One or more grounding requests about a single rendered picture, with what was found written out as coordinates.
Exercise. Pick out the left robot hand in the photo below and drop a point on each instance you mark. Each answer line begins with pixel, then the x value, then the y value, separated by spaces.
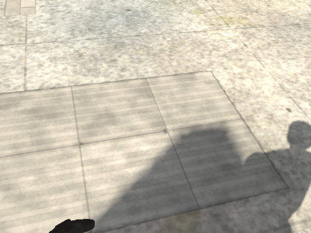
pixel 74 226

